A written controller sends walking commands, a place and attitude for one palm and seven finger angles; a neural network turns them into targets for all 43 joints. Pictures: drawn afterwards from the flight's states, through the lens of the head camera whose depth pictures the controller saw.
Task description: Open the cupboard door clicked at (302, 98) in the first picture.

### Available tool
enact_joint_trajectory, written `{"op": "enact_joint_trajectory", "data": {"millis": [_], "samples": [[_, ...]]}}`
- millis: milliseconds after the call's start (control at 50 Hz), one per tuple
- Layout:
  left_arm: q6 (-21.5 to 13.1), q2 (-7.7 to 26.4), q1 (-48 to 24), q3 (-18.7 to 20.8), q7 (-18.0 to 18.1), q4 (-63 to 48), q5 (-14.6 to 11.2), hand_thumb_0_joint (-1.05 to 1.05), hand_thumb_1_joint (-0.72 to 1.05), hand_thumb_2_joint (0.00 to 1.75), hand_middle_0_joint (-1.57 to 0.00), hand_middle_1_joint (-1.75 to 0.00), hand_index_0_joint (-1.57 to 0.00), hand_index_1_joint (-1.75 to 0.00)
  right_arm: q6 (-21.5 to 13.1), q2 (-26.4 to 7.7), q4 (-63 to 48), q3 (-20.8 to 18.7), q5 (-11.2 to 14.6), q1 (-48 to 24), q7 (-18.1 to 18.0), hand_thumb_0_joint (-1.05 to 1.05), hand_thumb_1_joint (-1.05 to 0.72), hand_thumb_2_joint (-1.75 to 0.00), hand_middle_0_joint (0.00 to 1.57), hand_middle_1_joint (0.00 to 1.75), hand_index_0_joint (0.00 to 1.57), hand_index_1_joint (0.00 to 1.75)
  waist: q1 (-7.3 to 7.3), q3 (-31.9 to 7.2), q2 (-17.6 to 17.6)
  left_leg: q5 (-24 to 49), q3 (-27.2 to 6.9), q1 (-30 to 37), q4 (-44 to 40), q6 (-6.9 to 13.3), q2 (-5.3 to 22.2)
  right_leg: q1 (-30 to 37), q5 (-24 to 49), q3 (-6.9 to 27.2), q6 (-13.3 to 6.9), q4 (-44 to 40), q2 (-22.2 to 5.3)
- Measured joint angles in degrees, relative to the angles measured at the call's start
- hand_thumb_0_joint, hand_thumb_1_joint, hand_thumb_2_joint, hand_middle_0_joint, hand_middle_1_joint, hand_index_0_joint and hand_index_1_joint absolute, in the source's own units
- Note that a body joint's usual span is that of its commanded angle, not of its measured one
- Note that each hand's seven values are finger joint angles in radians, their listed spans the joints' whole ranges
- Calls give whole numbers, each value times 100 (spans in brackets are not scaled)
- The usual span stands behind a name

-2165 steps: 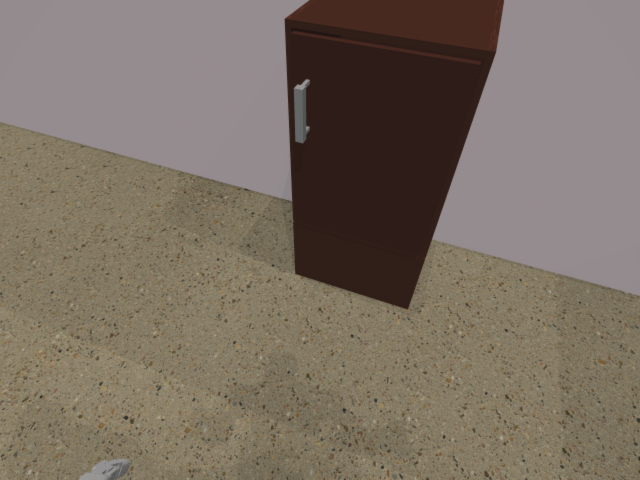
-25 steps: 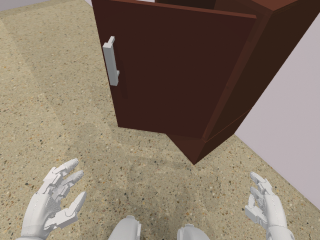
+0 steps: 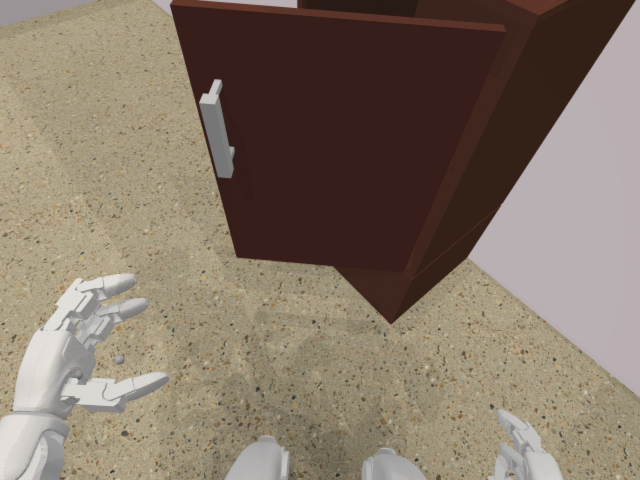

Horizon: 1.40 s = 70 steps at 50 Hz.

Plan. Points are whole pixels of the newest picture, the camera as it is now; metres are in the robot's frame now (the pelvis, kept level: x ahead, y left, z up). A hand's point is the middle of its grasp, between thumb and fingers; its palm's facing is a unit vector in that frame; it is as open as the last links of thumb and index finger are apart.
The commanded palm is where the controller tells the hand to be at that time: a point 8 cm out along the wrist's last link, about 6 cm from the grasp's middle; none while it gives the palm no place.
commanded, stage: raise the hand with hooked fingers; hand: left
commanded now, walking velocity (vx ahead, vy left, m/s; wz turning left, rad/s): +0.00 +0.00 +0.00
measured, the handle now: (221, 130) +0.59 +0.19 +0.06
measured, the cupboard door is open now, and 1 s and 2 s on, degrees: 45 45 45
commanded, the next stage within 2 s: move the hooked fingers beside the handle in 1.14 s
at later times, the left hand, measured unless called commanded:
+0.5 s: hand (88, 316) +0.28 +0.28 +0.06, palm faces -0.01 -1.00 -0.04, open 13.9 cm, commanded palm +0.26 +0.33 +0.07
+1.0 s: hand (94, 296) +0.30 +0.27 +0.07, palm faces -0.01 -1.00 -0.04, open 14.0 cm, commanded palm +0.27 +0.32 +0.08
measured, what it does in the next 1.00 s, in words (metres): stands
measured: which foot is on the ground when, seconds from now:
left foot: down 0.00-1.00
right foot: down 0.00-1.00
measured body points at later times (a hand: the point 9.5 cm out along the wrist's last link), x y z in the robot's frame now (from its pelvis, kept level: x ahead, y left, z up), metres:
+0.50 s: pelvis +0.01 +0.01 +0.01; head +0.07 +0.03 +0.46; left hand +0.27 +0.33 +0.07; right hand +0.18 -0.23 -0.06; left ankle +0.02 +0.10 -0.66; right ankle +0.02 -0.11 -0.66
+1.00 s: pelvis +0.01 +0.00 +0.02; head +0.08 +0.02 +0.47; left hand +0.29 +0.33 +0.07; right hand +0.15 -0.26 -0.06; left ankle +0.02 +0.10 -0.66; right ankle +0.02 -0.11 -0.66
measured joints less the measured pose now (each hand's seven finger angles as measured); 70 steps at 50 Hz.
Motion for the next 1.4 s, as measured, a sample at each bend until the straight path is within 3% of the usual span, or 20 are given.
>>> {"op": "enact_joint_trajectory", "data": {"millis": [100, 260, 440, 560, 720, 1100, 1300, 1400], "samples": [[216, 135, -179, -91, -370, 196, -29, 0, -14, 46, -27, -96, -27, -97, -55, -95, -53, 11, 49, -132, -70, 2, -91, -90, 20, 30, 20, 30, -22, 78, -22, -8, -3, 65, -12, 36, -1, 91, 26, -2, 32, -68, 4], [268, 287, -512, 181, -276, 234, -132, -1, -32, 38, -29, -108, -29, -109, -83, -5, -255, 121, 30, -194, -31, 1, -91, -90, 20, 30, 20, 30, -5, 43, -61, 49, -7, 339, -244, 57, -16, 393, 114, -2, 66, -355, 3], [652, 464, -923, 265, -595, 769, -69, -1, -46, 32, -29, -117, -29, -118, 12, -9, -337, 259, 26, -181, -18, 1, -91, -90, 20, 30, 20, 30, 47, 99, -4, 100, 10, 444, -398, 92, -39, 508, 181, 17, 102, -530, -11], [475, 575, -1269, 486, -673, 949, -126, -2, -49, 31, -30, -119, -30, -120, 44, -22, -231, 272, 18, -100, -35, 1, -90, -90, 20, 30, 20, 30, 46, 143, -30, 103, -3, 496, -442, 80, -36, 568, 187, 6, 95, -586, -3], [748, 822, -1585, 643, -970, 1441, -191, -2, -50, 30, -30, -120, -30, -120, 123, -103, -189, 237, 54, 9, -53, 1, -91, -90, 20, 30, 20, 30, -26, 135, 9, 163, 36, 589, -616, 73, -24, 629, 248, 48, 88, -733, 13], [405, 637, -1458, 645, -899, 1427, -196, -2, -50, 30, -30, -120, -30, -120, 180, -101, -213, 181, 41, 12, -10, 1, -91, -90, 20, 30, 20, 30, -40, 121, -3, 204, 39, 647, -673, -7, 13, 632, 243, 56, 7, -697, 50], [479, 644, -1641, 604, -1000, 1754, -185, -2, -50, 30, -30, -120, -30, -120, 182, -103, -205, 234, 70, -54, -70, 1, -91, -90, 20, 30, 20, 30, -16, 126, 15, 223, -2, 625, -652, -46, 21, 609, 234, 18, -36, -652, 60], [349, 698, -2155, 619, -938, 2118, -77, -2, -50, 30, -30, -120, -30, -120, 153, -134, -102, 248, 58, -99, -133, 1, -91, -90, 20, 30, 20, 30, -11, 180, -22, 201, -50, 493, -533, -67, 22, 496, 199, -29, -58, -539, 58]]}}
